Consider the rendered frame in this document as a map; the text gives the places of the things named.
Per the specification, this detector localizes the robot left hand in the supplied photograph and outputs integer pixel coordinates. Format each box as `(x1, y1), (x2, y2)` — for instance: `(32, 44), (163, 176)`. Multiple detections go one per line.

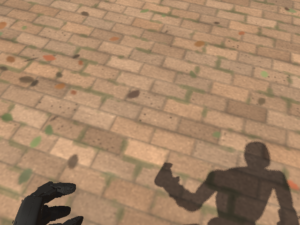
(12, 181), (83, 225)

